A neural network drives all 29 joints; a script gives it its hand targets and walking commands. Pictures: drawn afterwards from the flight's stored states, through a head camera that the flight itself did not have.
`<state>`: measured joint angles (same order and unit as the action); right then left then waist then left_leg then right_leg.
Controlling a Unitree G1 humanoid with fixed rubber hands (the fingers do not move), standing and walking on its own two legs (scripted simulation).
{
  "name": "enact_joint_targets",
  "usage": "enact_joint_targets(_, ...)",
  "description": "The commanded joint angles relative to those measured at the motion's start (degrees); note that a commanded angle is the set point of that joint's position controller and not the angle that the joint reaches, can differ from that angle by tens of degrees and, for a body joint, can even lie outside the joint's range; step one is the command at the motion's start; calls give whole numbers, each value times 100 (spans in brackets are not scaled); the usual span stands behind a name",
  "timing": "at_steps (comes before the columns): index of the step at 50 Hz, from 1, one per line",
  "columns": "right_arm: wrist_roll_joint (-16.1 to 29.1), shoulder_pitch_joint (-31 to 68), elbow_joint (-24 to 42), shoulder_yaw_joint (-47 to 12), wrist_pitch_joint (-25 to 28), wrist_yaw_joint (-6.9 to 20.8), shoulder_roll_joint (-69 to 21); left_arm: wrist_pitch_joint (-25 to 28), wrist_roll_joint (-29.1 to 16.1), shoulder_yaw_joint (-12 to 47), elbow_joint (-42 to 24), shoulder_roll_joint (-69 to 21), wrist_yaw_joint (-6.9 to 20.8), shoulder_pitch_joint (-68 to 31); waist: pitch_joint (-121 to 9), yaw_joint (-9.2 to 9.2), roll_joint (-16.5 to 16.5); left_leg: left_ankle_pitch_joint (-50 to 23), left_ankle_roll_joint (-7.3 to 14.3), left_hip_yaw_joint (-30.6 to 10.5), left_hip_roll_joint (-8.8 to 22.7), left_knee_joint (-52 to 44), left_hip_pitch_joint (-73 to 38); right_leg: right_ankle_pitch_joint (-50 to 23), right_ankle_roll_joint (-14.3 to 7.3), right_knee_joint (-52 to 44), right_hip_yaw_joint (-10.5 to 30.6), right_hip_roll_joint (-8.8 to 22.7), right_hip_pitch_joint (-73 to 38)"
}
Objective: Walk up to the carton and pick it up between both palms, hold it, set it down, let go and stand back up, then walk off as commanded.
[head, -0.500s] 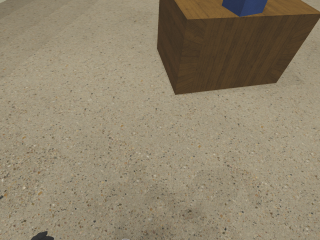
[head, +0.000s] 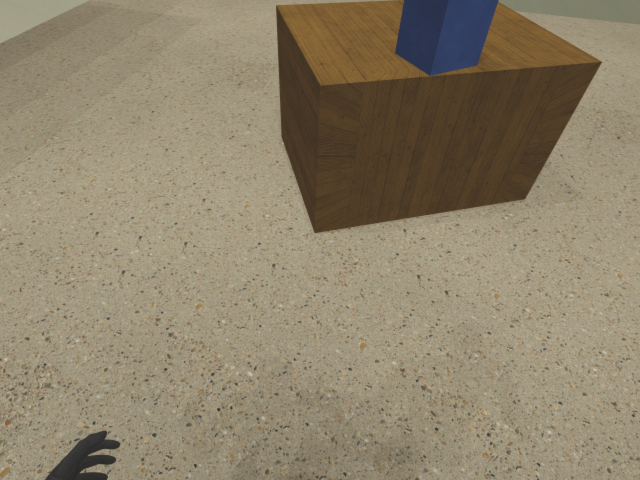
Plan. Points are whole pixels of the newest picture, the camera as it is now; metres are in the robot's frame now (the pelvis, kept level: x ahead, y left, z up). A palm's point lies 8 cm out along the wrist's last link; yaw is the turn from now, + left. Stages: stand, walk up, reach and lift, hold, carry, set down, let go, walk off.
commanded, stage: walk up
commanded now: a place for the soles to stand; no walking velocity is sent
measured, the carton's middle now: (445, 20) +1.48 -0.40 +0.04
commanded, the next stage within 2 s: none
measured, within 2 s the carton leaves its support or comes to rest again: neither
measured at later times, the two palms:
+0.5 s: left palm (119, 405) +0.26 +0.29 -0.10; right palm (633, 471) +0.17 -0.38 -0.05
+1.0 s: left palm (208, 369) +0.30 +0.17 -0.08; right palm (637, 348) +0.35 -0.49 -0.07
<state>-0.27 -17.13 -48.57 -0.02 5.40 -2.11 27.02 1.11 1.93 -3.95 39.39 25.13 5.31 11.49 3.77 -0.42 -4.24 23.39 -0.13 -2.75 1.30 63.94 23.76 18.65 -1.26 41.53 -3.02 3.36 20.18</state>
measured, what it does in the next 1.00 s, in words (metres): walks ahead: left foot, then right foot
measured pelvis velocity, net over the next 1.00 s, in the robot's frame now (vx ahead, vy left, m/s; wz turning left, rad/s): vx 0.23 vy -0.16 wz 0.13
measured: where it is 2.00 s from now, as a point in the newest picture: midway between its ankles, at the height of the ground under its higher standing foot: (400, 434)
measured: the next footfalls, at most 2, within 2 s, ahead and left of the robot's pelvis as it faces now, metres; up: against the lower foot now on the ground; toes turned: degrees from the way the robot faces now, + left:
left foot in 0.28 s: +0.18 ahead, +0.13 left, +0.00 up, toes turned +6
right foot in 0.68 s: +0.30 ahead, -0.22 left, +0.00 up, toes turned +0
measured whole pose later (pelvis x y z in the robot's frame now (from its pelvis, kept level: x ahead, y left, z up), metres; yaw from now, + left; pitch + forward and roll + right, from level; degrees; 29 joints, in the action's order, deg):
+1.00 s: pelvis +0.23 -0.16 +0.00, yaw +7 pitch -2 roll +1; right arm -0.3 -16.9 -48.7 0.0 4.7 -3.0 28.1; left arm 0.0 1.9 -4.0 39.5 25.3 5.1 13.7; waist 3.5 0.8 -2.8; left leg 20.6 -0.4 -3.6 0.5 57.3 25.7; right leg 20.8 -4.7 39.7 -8.2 -0.1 16.8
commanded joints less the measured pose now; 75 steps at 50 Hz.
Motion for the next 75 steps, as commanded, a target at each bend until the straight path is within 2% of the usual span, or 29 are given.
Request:
enact_joint_targets(1, 70, -567, -78, 641, 32, 86, 1310, 178, -40, -528, -219, 1407, -80, 54, 185, 245, -465, -537, 93, 295, 242, -229, 1221, 1702, -699, -2838, 1605, 1034, -724)
enact_joint_targets(5, 78, -152, 33, 599, 51, 116, 1248, 132, -45, -539, -287, 1465, -57, 293, 340, 447, -708, -409, 5, 326, 195, -1128, 1467, 1524, -885, -2884, 1311, 1036, -1214)
enact_joint_targets(10, 67, 7, 172, 491, 192, 109, 1123, 49, 21, -562, -380, 1478, -47, 407, 105, 619, -647, -61, 80, 785, 199, -2407, 1166, -473, -1282, -2001, 993, 1219, -1600)
enact_joint_targets(13, 40, -1308, -197, 542, 287, -32, 1073, -42, 5, -468, -511, 1237, -67, -25, -688, -93, 64, -1586, 134, 1427, -378, -3827, -979, -2338, -723, 6, -190, 474, -1186)
enact_joint_targets(14, 21, -2071, -373, 691, 305, -124, 1378, -14, 6, -382, -604, 976, -84, 45, -1229, -460, 643, -1970, 311, 601, 31, -3838, -2461, -2371, -530, 1217, -159, 294, -306)
enact_joint_targets(16, -46, -2071, -55, 895, 314, -245, 2278, 2, 5, -340, -816, 644, -101, 116, -1682, -318, 1646, -2202, 1440, -3783, 2108, -4059, -4111, 1163, 62, 2567, 183, -580, 2376)
enact_joint_targets(17, 93, -1805, 101, 892, 300, -301, 2286, -85, 103, -484, -799, 1326, -122, -225, -1587, -368, 973, -2093, 1859, -4179, 2434, -3838, -3963, 1489, 20, 2960, 905, -83, 2600)
enact_joint_targets(19, 83, -1707, 158, 799, 290, -343, 1851, -88, 51, -392, -698, 1218, -153, -518, -957, -333, 385, -3641, 1732, -2874, 1999, -3581, -3472, 967, 14, 3077, 892, 165, 2673)
enact_joint_targets(21, 31, -1805, 128, 700, 266, -341, 1635, -57, 0, -378, -707, 1002, -131, -567, -651, -302, 794, -5168, 1484, -2057, 1584, -3377, -2935, 768, 66, 2877, 863, 135, 2497)
enact_joint_targets(28, -56, -963, 469, 763, 328, -295, 1900, -123, -79, -427, -652, 973, 24, -869, -307, -139, 1381, -3197, 1430, -1527, 1602, -3565, -1138, 681, 6, 1011, 564, 452, 1593)
enact_joint_targets(31, -75, -749, 461, 726, 301, -268, 1883, -57, -46, -484, -407, 1011, 55, -543, -683, 103, 1508, -2741, 1191, -1047, 1321, -3120, -659, 281, -22, 216, 276, 225, 344)
enact_joint_targets(32, -71, -475, 505, 680, 271, -267, 1809, -38, -60, -566, -176, 1022, 13, 193, -977, 543, 1332, -2436, 978, -721, 1152, -2521, 24, -226, 22, -321, 210, 91, -988)
enact_joint_targets(33, -75, -515, 519, 553, 225, -249, 1328, 29, -26, -678, 177, 1323, -65, 1091, -1376, 923, 201, -1587, 676, -255, 598, -746, 812, -220, 42, -847, 626, 56, -2333)
enact_joint_targets(34, -62, -726, 580, 322, 197, -228, 643, 77, 77, -760, 261, 1704, -168, 1639, -1337, 1128, -1405, 914, 414, -17, -270, 530, 2063, 331, 138, -1456, 1764, 821, -2720)
enact_joint_targets(35, -33, -605, 621, 338, 123, -291, 676, 92, 71, -754, 164, 1983, -228, 1287, -929, 855, -1762, 1303, 337, 15, -483, 1044, 2746, 1027, -19, -2287, 3064, 1702, -2365)
enact_joint_targets(36, -54, -387, 470, 491, 3, -314, 1088, 40, -16, -748, 12, 1960, -203, 704, -601, 707, -1015, 663, 390, -156, -68, 1136, 2523, 2790, -139, -2907, 3185, 1822, -1630)
enact_joint_targets(38, -6, -325, 253, 599, -72, -218, 1465, 26, -74, -698, -179, 1842, -197, 116, 76, 424, -608, -53, 290, -129, 96, 912, 1935, 3142, -45, -3141, 2782, 1439, -521)
enact_joint_targets(40, 49, -684, -23, 664, -49, -114, 1479, 67, -27, -606, -270, 1537, -150, -72, 390, 121, -427, -450, 229, 40, 227, 313, 1434, 2441, -97, -2915, 1968, 1006, -213)
enact_joint_targets(52, 36, -199, 162, 476, 69, -128, 1100, -27, 60, -602, -344, 1413, -183, 840, -289, 678, -524, 300, 169, 594, 107, -1612, 1633, -1156, -874, -1906, 1364, 1275, -2184)
enact_joint_targets(55, 27, -438, 136, 489, 135, -163, 1122, -79, 75, -557, -456, 1389, -164, 573, -261, 463, -427, 18, 265, 867, 101, -2292, 848, -1698, -888, -1502, 1001, 1168, -1583)
enact_joint_targets(57, 28, -1390, -166, 540, 213, -221, 1126, -142, 100, -461, -660, 1209, -122, -103, -467, -164, 30, -1250, 300, 1095, -145, -3591, -1049, -1853, -616, -173, -16, 523, -465)
enact_joint_targets(58, 0, -2227, -380, 672, 244, -299, 1383, -109, 103, -375, -742, 884, -115, -78, -982, -529, 503, -1666, 465, 182, 193, -3771, -2462, -2024, -455, 1098, -79, 173, 325)
enact_joint_targets(59, -90, -2394, -315, 827, 257, -362, 1883, -86, 88, -321, -809, 523, -124, 95, -1250, -505, 1408, -1801, 954, -1787, 1148, -3859, -3502, -112, -137, 1932, -21, -307, 1675)
enact_joint_targets(60, -95, -2031, -33, 894, 231, -410, 2247, -142, 97, -400, -882, 733, -141, -28, -1181, -344, 1470, -1404, 1511, -3908, 2156, -4216, -3373, 1240, 97, 2603, 422, -475, 2545)
enact_joint_targets(61, 15, -1630, 87, 910, 219, -446, 2299, -239, 160, -497, -838, 1309, -128, -184, -1112, -325, 799, -422, 1803, -4067, 2421, -4239, -2916, 1442, 109, 2826, 964, -37, 2577)
enact_joint_targets(62, 9, -1403, 121, 914, 211, -472, 2214, -262, 145, -507, -738, 1452, -132, -187, -672, -207, 697, -296, 1899, -3819, 2393, -4160, -2547, 1302, 124, 3006, 1044, 128, 2686)
enact_joint_targets(64, -52, -1351, 152, 765, 200, -440, 1765, -250, 119, -468, -553, 1211, -103, -152, -377, -137, 489, -1303, 1526, -2666, 1699, -3839, -2050, 874, 94, 2571, 992, 155, 2410)
enact_joint_targets(66, -80, -1433, 194, 720, 217, -380, 1678, -267, 105, -496, -485, 1104, -68, -109, -271, -161, 784, -2212, 1348, -2046, 1374, -3709, -1618, 639, 134, 2561, 810, 97, 2230)
enact_joint_targets(75, -136, -858, 386, 846, 223, -307, 2128, -189, 4, -541, -470, 1173, 41, -370, -221, -106, 1614, -166, 1369, -1676, 1495, -3667, -512, 907, 49, 792, 447, 300, 1288)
